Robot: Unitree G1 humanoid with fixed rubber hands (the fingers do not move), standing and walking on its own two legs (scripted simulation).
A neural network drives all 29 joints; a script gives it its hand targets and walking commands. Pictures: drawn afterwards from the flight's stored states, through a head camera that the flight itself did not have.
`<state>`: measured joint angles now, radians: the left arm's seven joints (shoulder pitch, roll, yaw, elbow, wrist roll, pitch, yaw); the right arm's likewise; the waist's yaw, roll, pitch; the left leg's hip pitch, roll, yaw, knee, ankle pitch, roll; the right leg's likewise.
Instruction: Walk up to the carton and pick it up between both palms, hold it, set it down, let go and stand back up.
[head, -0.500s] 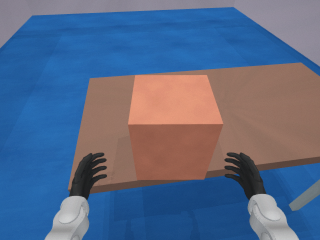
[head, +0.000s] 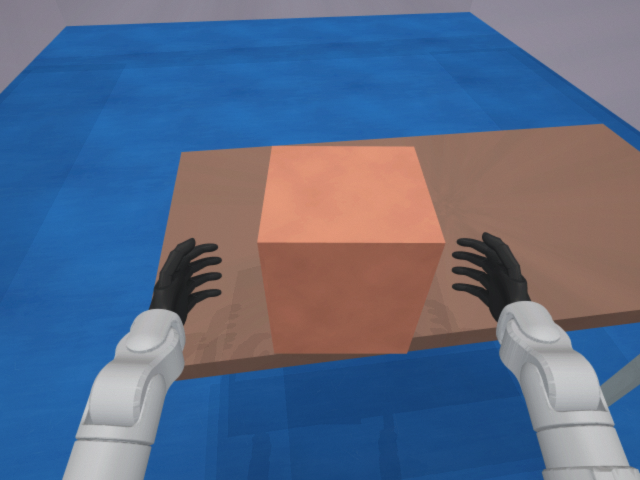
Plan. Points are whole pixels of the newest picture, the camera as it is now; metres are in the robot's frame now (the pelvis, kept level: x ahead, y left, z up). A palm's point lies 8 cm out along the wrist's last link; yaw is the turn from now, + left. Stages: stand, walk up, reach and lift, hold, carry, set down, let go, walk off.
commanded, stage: reach and lift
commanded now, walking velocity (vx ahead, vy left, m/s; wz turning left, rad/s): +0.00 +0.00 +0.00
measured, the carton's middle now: (341, 253) +0.45 -0.03 +0.05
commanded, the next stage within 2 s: none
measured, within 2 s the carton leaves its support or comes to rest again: neither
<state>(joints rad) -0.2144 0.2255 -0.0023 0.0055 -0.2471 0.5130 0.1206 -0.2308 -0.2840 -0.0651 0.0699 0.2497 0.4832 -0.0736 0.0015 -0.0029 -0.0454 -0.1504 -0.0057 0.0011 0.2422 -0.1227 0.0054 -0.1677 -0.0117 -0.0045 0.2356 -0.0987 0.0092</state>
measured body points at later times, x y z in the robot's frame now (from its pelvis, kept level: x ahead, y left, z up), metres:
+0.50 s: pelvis -0.01 +0.00 +0.00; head +0.00 +0.00 +0.45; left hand +0.42 +0.18 +0.17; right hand +0.42 -0.21 +0.16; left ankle +0.00 +0.11 -0.75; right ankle +0.01 -0.12 -0.75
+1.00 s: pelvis +0.00 +0.00 +0.00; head +0.01 +0.00 +0.45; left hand +0.45 +0.18 +0.17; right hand +0.44 -0.22 +0.17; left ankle +0.00 +0.11 -0.75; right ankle +0.01 -0.12 -0.75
